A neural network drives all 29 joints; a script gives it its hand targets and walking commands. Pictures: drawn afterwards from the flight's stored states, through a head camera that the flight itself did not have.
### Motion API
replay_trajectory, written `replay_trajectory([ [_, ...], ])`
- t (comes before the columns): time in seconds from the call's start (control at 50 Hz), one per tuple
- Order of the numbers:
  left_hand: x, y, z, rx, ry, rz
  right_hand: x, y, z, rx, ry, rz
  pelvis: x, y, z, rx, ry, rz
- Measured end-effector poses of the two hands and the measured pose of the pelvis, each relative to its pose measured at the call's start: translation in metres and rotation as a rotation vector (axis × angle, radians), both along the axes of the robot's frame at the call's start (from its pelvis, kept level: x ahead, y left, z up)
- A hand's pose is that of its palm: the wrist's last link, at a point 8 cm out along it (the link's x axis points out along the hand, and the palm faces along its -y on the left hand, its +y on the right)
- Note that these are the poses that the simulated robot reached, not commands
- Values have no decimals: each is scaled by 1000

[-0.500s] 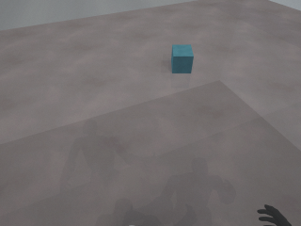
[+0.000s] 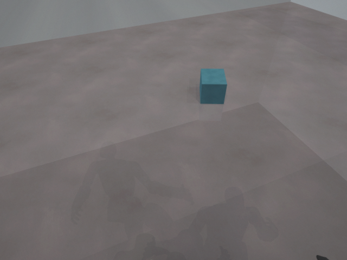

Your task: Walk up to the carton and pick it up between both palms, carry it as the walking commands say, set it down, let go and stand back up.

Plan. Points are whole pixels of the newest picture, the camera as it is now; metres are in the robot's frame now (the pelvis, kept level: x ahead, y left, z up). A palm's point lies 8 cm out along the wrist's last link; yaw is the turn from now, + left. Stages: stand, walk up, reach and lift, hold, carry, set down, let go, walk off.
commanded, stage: walk up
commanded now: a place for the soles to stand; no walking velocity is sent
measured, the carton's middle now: (212, 86) +1.80 -0.16 -0.66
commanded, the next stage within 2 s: none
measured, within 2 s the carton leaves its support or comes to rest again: neither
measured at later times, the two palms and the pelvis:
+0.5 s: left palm (95, 173) +0.39 +0.31 -0.08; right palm (324, 239) +0.26 -0.34 -0.13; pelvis +0.25 -0.01 -0.02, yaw -2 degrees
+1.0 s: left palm (120, 132) +0.60 +0.30 -0.11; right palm (303, 162) +0.50 -0.36 -0.11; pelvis +0.48 -0.01 -0.02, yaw -4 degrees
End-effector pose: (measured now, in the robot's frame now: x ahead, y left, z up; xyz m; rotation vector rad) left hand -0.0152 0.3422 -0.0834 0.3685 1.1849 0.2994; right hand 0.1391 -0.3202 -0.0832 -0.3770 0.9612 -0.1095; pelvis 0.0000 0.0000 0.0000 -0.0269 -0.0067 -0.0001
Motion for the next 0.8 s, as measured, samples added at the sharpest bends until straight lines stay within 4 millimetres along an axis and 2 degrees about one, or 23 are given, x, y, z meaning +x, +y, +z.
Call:
replay_trajectory([
  [0.08,38,13,-17,-22,39,-4,64,16,4,-25,-59,29,45,16,-10,9,0,-12],
  [0.14,84,15,-31,-39,47,-35,91,20,5,-39,-113,-3,71,22,-17,29,-2,-22],
  [0.2,141,10,-34,-58,11,-87,96,19,2,-37,-88,-52,98,22,-15,62,-5,-34],
  [0.26,201,1,-31,-75,-31,-147,92,14,-4,-37,-26,-86,125,20,-13,78,-7,-46],
  [0.38,324,-22,-14,-61,-113,-256,85,-11,-25,-19,104,-187,186,7,-14,80,-21,-61],
  [0.42,360,-27,-10,-33,-161,-267,91,-21,-37,-19,145,-202,210,-2,-20,65,-28,-54],
  [0.46,387,-29,-4,-13,-216,-253,105,-25,-44,-22,187,-204,229,-7,-23,38,-28,-40],
  [0.52,411,-30,5,-5,-245,-214,139,-22,-44,-18,209,-181,255,-9,-17,10,-27,-22],
  [0.6,427,-24,6,-7,-215,-182,198,-15,-32,-7,181,-131,293,-8,-9,1,-12,-16],
  [0.66,435,-14,-2,-22,-170,-158,245,-10,-21,-18,142,-102,322,-3,-7,1,-10,-18],
  [0.72,449,-4,-19,-38,-121,-145,291,-8,-14,-54,73,-90,354,6,-15,13,-10,-29],
  [0.76,464,-2,-29,-43,-85,-143,312,-10,-10,-78,25,-104,372,9,-19,25,-4,-37],
  [0.8,484,-4,-35,-52,-63,-156,325,-14,-6,-88,8,-136,389,9,-19,46,-5,-48],
])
